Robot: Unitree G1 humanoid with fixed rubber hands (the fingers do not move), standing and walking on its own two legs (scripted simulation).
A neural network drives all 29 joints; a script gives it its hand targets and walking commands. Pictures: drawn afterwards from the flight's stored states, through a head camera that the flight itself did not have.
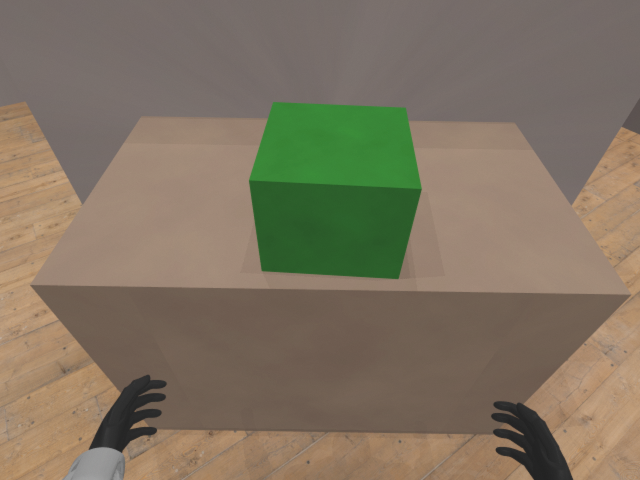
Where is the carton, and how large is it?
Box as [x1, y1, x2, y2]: [249, 102, 421, 278]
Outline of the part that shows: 273,102 249,178 261,269 266,271 398,278 421,189 405,108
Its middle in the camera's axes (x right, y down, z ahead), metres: +0.03 -0.10 +0.70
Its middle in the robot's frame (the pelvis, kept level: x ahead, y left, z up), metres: +0.61 +0.03 +0.04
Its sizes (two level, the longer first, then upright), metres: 0.242 0.238 0.199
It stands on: a pedestal, 0.70 m high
